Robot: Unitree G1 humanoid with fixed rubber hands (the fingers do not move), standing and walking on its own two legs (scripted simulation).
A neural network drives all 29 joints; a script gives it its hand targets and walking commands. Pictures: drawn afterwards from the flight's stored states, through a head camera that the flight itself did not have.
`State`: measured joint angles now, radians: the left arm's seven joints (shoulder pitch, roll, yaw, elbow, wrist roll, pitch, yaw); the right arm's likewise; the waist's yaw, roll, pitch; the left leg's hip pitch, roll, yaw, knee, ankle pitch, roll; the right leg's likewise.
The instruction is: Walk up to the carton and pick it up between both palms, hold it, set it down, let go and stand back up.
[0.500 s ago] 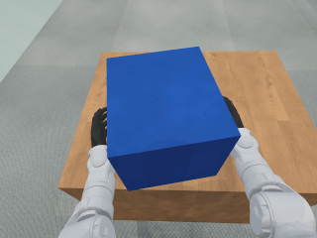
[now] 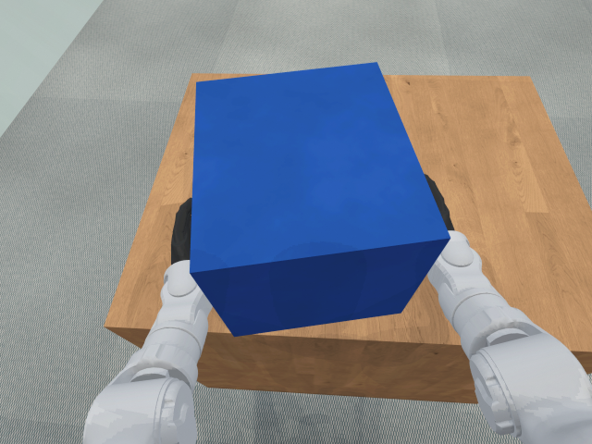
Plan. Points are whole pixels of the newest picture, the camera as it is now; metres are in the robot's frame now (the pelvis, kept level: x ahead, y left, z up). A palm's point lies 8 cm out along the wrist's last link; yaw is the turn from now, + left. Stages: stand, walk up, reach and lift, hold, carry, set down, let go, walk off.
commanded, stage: set down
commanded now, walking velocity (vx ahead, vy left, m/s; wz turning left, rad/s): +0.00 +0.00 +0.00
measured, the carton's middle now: (303, 203) +0.45 +0.06 +0.02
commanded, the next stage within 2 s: none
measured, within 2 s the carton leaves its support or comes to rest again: neither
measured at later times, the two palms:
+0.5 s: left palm (163, 290) +0.30 +0.24 +0.00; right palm (472, 229) +0.41 -0.17 +0.04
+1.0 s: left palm (135, 342) +0.23 +0.25 +0.01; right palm (492, 299) +0.33 -0.18 +0.02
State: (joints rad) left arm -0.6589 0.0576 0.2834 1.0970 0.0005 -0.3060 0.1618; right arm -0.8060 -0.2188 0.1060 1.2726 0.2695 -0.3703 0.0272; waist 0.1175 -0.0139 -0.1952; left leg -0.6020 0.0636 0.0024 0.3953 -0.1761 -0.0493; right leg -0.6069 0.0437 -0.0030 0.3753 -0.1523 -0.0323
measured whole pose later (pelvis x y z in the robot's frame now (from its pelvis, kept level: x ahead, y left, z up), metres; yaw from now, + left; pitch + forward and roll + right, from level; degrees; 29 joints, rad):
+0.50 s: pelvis -0.03 -0.01 +0.00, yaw +0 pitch +20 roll +1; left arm -0.51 0.13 0.23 1.00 -0.09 -0.30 0.09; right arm -0.81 -0.30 0.16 1.23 0.37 -0.31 0.04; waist 0.12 -0.02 -0.22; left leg -0.61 0.07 0.00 0.42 -0.15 -0.06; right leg -0.64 0.05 0.00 0.45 -0.16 -0.05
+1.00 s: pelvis -0.03 -0.01 +0.00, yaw +0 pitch +8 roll +1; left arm -0.22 0.15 0.14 0.70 -0.10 -0.19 0.14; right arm -0.46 -0.31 0.17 1.05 0.39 -0.28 0.12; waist 0.12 -0.03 -0.12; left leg -0.37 0.07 0.00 0.41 -0.18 -0.06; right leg -0.40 0.05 0.00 0.45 -0.18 -0.05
